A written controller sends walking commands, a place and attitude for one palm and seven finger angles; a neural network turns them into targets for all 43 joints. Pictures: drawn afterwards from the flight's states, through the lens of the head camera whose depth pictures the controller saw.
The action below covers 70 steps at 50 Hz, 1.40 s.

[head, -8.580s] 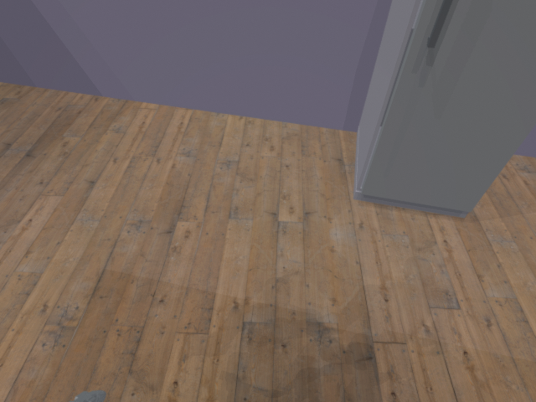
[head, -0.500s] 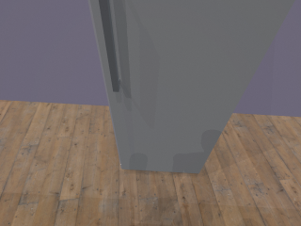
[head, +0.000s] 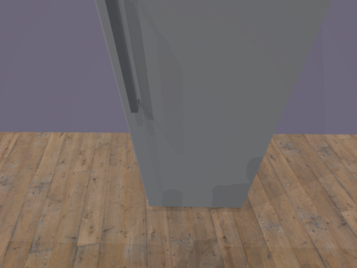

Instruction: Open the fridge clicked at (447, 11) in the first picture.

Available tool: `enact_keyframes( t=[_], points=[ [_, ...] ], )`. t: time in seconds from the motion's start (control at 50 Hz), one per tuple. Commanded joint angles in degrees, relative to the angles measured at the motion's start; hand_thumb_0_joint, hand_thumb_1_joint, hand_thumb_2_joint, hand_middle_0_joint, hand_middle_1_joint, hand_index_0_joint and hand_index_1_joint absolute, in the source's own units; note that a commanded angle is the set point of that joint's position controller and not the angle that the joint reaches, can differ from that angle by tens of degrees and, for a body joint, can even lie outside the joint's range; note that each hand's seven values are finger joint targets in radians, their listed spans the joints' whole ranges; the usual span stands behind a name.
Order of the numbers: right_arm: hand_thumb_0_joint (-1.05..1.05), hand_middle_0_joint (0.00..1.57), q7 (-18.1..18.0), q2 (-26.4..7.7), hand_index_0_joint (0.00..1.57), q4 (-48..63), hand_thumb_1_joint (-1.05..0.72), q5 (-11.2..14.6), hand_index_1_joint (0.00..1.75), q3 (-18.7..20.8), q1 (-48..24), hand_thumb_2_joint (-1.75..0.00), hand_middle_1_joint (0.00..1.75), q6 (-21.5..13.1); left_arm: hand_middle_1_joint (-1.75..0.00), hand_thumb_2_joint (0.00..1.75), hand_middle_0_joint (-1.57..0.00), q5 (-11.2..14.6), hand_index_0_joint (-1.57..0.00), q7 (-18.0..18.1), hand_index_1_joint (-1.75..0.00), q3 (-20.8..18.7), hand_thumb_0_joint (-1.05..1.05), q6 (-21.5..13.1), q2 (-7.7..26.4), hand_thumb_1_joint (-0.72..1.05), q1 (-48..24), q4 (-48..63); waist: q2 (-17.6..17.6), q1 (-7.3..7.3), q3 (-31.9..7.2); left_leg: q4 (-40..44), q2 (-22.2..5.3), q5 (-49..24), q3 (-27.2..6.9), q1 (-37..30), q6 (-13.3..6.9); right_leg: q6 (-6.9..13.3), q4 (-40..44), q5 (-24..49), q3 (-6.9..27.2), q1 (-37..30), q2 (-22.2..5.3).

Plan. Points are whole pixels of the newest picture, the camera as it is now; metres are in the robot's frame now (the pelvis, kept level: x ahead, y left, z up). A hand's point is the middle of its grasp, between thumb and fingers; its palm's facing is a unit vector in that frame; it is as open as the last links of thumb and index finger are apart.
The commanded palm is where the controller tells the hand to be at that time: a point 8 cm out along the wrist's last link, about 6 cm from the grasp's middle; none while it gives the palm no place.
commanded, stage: look again from close up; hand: left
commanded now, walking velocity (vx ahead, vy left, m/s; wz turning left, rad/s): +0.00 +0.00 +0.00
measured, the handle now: (123, 44) +0.54 +0.16 +0.25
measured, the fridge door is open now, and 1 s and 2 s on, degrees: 0 0 0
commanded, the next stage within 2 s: shuffle to correct the standing spot in 0.80 s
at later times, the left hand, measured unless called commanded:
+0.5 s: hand out of the picture +0.00 +0.14 -0.17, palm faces +0.03 -0.98 -0.21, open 7.4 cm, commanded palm none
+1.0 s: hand out of the picture -0.01 +0.13 -0.17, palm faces +0.05 -0.98 -0.20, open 7.4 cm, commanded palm none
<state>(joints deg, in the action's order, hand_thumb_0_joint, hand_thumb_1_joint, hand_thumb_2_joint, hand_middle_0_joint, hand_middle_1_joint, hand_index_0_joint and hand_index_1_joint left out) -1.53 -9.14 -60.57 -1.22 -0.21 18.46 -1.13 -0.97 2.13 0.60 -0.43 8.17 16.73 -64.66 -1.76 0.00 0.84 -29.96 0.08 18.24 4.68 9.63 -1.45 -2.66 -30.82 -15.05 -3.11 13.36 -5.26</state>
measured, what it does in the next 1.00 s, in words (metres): stands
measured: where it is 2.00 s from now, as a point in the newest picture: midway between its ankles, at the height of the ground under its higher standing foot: outside the picture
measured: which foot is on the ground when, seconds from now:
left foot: down 0.00-1.00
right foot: down 0.00-1.00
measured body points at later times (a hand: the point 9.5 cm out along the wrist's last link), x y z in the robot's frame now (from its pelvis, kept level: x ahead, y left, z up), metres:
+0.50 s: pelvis -0.01 -0.04 +0.00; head -0.01 -0.05 +0.45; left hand +0.00 +0.19 -0.15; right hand -0.01 -0.26 -0.16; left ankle -0.02 +0.10 -0.73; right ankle +0.02 -0.15 -0.73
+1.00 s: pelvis -0.01 -0.05 +0.00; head -0.01 -0.05 +0.45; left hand -0.01 +0.18 -0.15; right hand -0.02 -0.26 -0.16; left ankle -0.02 +0.10 -0.73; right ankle +0.02 -0.15 -0.73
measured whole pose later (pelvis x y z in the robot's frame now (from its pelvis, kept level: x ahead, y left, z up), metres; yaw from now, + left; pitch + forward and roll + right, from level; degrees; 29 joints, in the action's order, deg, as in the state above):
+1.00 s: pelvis -0.01 -0.05 +0.00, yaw +0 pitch -2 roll +1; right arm -1.3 -7.6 -64.1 -1.4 -0.5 17.7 -0.5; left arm -1.0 1.5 -0.5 -0.3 8.3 16.2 -63.7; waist -0.2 0.6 1.6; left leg -26.1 -3.2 14.9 3.2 9.3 2.1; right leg 1.3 -28.5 -13.3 -4.9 13.4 -1.8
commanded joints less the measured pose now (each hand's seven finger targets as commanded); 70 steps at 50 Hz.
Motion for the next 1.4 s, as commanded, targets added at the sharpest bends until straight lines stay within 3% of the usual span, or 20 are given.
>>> enact_keyframes(
  t=[0.0, 0.04, 0.14, 0.3, 0.58, 0.86, 0.9, 0.96, 1.04, 1.08, 1.12, 1.18, 1.22, 1.26, 1.28, 1.3, 1.32, 1.34, 1.36, 1.38],
  points=[
    [0.0, 0.2, -0.1, -5.6, 0.2, 3.0, -0.9, 0.4, 0.3, 1.0, 2.1, -0.9, 0.3, -1.2, -0.3, 0.9, -0.2, 0.0, -0.2, -0.2, -0.3, -1.0, 0.0, -0.9, 6.3, 0.9, 1.9, 2.9, 1.3, 0.26, 5.4, 10.1, -6.2, -7.4, -6.6, 6.3, -0.6, 3.8, 4.9, 3.6, 2.3, -0.1, -0.9],
    [0.0, 0.2, 0.0, -5.7, 0.2, 2.7, -0.9, 0.4, 0.3, 0.9, 2.0, -0.9, 0.3, -1.0, -0.3, 0.9, -0.2, 0.1, -0.2, -0.2, -0.3, -1.1, 0.0, -0.9, 6.9, 0.9, 1.9, 3.2, 3.5, 0.21, 5.6, 10.1, -5.5, -5.8, -6.1, 6.2, -0.4, 3.8, 6.0, 2.8, 3.0, 0.2, -1.2],
    [0.0, 0.2, 0.1, -5.8, 0.2, 1.9, -0.9, 0.3, 0.3, 0.8, 1.8, -0.9, 0.3, -0.9, -0.3, 0.9, -0.2, 0.2, -0.2, -0.4, -0.3, -1.4, 0.0, -1.1, 7.7, 0.9, 1.7, 3.8, 3.8, 0.2, 5.0, 10.0, -5.2, -6.0, -5.2, 4.8, -0.1, 4.1, 7.4, 2.4, 3.9, 0.5, -1.6],
    [0.0, 0.2, 0.1, -5.7, 0.2, 0.4, -0.9, 0.3, 0.3, 0.8, 1.3, -0.9, 0.3, -0.9, -0.3, 0.9, -0.2, 0.2, -0.2, -0.4, -0.3, -1.7, 0.0, -1.4, 8.6, 0.9, 1.1, 3.9, 2.8, 0.17, 2.5, 9.4, -5.6, -8.2, -4.3, 2.6, 0.4, 4.5, 8.4, 5.4, 4.4, -0.8, -2.0],
    [0.0, 0.2, 0.0, -4.8, 0.2, -1.5, -0.9, 0.3, 0.3, 0.7, 1.7, -0.9, 0.3, -0.5, -0.3, 0.9, -0.2, 0.3, -0.2, -0.6, -0.3, -1.9, 0.0, -1.2, 8.1, 0.9, 1.0, 3.2, 2.1, 0.24, 3.7, 9.7, -5.5, -5.5, -3.7, 3.3, 1.1, 4.8, 11.1, -0.3, 5.1, 0.3, -1.8],
    [0.0, 0.2, -0.2, -3.9, 0.2, -2.2, -0.9, 0.3, 0.3, 0.7, 2.4, -0.9, 0.3, -0.6, -0.3, 0.9, -0.2, 0.3, -0.2, -0.5, -0.3, -2.0, 0.0, -1.2, 7.0, 0.9, 1.8, 2.8, 2.2, 0.44, 3.2, 9.9, -6.0, -7.5, -3.7, 2.9, 1.2, 4.9, 10.4, 3.2, 4.5, -0.8, -1.5],
    [0.0, 0.2, -0.2, -3.0, 0.2, -2.6, -0.9, 0.3, 0.3, 0.5, 2.9, -0.9, 0.3, -0.3, -0.3, 0.9, -0.2, 0.1, -0.2, -0.4, -0.3, -1.8, 0.0, -1.1, 6.2, 0.9, 2.5, 2.6, 2.4, 0.57, 3.8, 9.8, -5.8, -4.3, -3.4, 3.1, 1.2, 4.9, 10.9, -1.0, 4.6, -0.4, -1.3],
    [0.0, 0.2, 0.3, -2.7, 0.2, -2.5, -0.9, -0.3, 0.3, 0.6, 4.2, -0.9, 0.3, 0.4, -0.3, 0.9, -0.2, -0.2, -0.2, -0.7, -0.3, -2.6, 0.0, -0.4, 7.0, 0.9, 3.7, 2.9, 4.5, 1.03, 6.2, 7.2, -3.7, 6.3, -1.9, 7.2, 0.9, 5.9, 12.2, -17.1, 6.8, 1.6, -1.9],
    [0.0, 0.2, 0.7, -1.4, 0.2, -1.3, -0.9, -0.4, 0.3, 0.9, 5.5, -0.9, 0.3, 0.4, -0.3, 0.9, -0.2, -0.3, -0.2, -0.9, -0.3, -3.8, 0.0, -0.3, 7.9, 0.9, 5.3, 4.0, 7.7, 0.9, 7.5, 0.8, -1.8, 6.6, -0.2, 8.7, 0.3, 8.1, 15.0, -25.2, 10.5, 4.9, -4.8],
    [0.0, 0.2, 0.7, -1.1, 0.2, -1.4, -0.9, -0.4, 0.3, 0.9, 6.9, -0.9, 0.3, 0.0, -0.3, 0.9, -0.2, -0.2, -0.2, -1.0, -0.3, -4.0, 0.0, -0.5, 7.4, 0.9, 4.9, 4.4, 6.4, 0.21, 7.5, 1.1, -2.1, 5.2, -0.5, 6.9, 0.0, 8.5, 13.3, -23.4, 9.5, 6.7, -4.5],
    [0.0, 0.2, 0.6, -1.4, 0.2, -1.8, -0.9, -0.3, 0.3, 1.1, 8.8, -0.9, 0.3, -0.5, -0.3, 0.9, -0.2, -0.4, -0.2, -1.2, -0.3, -4.1, 0.0, -0.6, 6.4, 0.9, 4.1, 5.1, 0.9, -0.42, 8.4, 5.1, -3.4, 6.3, -3.2, 6.1, -0.7, 7.8, 8.0, -20.4, 6.0, 7.9, -1.8],
    [0.0, 0.2, 0.1, -4.5, 0.2, -2.1, -0.9, -0.1, 0.3, 1.8, 10.6, -0.9, 0.3, -1.3, -0.3, 0.9, -0.2, -0.6, -0.2, -1.7, -0.3, -3.6, 0.0, -1.2, 2.9, 0.9, 3.1, 6.5, -9.6, -0.49, 8.4, 12.7, -11.1, 5.7, -12.8, 4.8, -4.5, 5.9, -5.5, -10.7, -2.5, 9.1, 3.7],
    [0.0, 0.2, -0.3, -4.6, 0.2, -1.6, -0.9, 0.0, 0.3, 1.8, 9.9, -0.9, 0.3, -1.7, -0.3, 0.9, -0.2, -0.7, -0.2, -1.9, -0.3, -3.4, 0.0, -1.9, 1.6, 0.9, 2.8, 6.8, -8.3, 0.35, 8.5, 10.7, -12.5, -5.8, -13.9, 4.1, -6.5, 5.8, -6.2, -7.9, -3.3, 8.0, 4.2],
    [0.0, 0.2, -0.3, -3.9, 0.2, -0.5, -0.9, 0.1, 0.3, 1.7, 7.2, -0.9, 0.3, -2.0, -0.3, 0.9, -0.2, -0.5, -0.2, -1.8, -0.3, -3.8, 0.0, -2.4, 2.3, 0.9, 8.3, 4.8, -1.5, 2.98, 5.9, 3.0, -8.2, -8.5, -8.1, 9.8, -4.4, 7.1, -0.5, -2.9, 1.3, -2.6, 1.8],
    [0.0, 0.2, -0.1, -2.7, 0.2, 0.8, -0.9, 0.3, 0.3, 1.6, 5.0, -0.9, 0.3, -2.3, -0.3, 0.9, -0.2, -0.6, -0.2, -1.5, -0.3, -4.4, 0.0, -2.8, 4.8, 0.9, 12.4, 3.0, 6.7, 4.56, 4.5, -5.3, -3.6, -6.2, -2.7, 16.0, -2.2, 8.9, 3.4, 2.6, 8.5, -9.8, -3.5],
    [0.0, 0.2, 0.3, -1.0, 0.2, 2.3, -0.9, 0.3, 0.3, 1.5, 2.6, -0.9, 0.3, -2.2, -0.3, 0.9, -0.2, -0.5, -0.2, -1.1, -0.3, -5.4, 0.0, -3.0, 8.2, 0.9, 17.3, 1.2, 17.5, 5.7, 4.2, -15.1, -0.1, 3.0, 2.2, 24.3, -0.2, 12.5, 8.7, 11.6, 18.1, -16.6, -11.4],
    [0.0, 0.2, 0.5, -1.1, 0.2, 4.1, -0.9, 0.1, 0.3, 1.6, -1.8, -0.9, 0.3, -2.2, -0.3, 0.9, -0.2, -0.5, -0.2, -0.7, -0.3, -5.7, 0.0, -3.3, 8.8, 0.9, 20.5, -0.1, 19.4, 7.36, 4.9, -23.3, -1.1, 14.4, 1.0, 30.1, 0.4, 16.2, 11.1, 22.2, 24.0, -18.8, -17.0],
    [0.0, 0.2, 0.6, -1.1, 0.2, 4.9, -0.9, 0.1, 0.3, 1.8, -4.7, -0.9, 0.3, -2.2, -0.3, 0.9, -0.2, -1.0, -0.2, -0.2, -0.3, -5.5, 0.0, -3.3, 8.0, 0.9, 20.7, 0.1, 13.5, 7.55, 5.3, -28.2, -2.8, 15.8, -1.6, 32.6, 0.4, 18.4, 10.9, 26.4, 24.5, -19.1, -19.1],
    [0.0, 0.2, 0.9, -0.6, 0.2, 5.3, -0.9, 0.4, 0.3, 2.0, -5.3, -0.9, 0.3, -2.3, -0.3, 0.9, -0.2, -1.2, -0.2, 0.0, -0.3, -5.4, 0.0, -3.1, 7.8, 0.9, 18.6, 0.7, 10.5, 6.26, 4.3, -27.8, -4.3, 15.9, -3.9, 31.6, 0.0, 18.1, 9.6, 24.9, 21.7, -17.6, -18.6],
    [0.0, 0.2, 1.4, -0.1, 0.2, 5.1, -0.9, 0.6, 0.3, 2.2, -4.9, -0.9, 0.3, -2.1, -0.3, 0.9, -0.2, -1.4, -0.2, 0.0, -0.3, -5.2, 0.0, -3.1, 7.7, 0.9, 14.9, 1.8, 10.3, 4.52, 3.7, -24.8, -5.2, 14.4, -4.6, 27.8, -0.2, 16.6, 9.8, 20.1, 17.9, -13.2, -17.2]
  ],
)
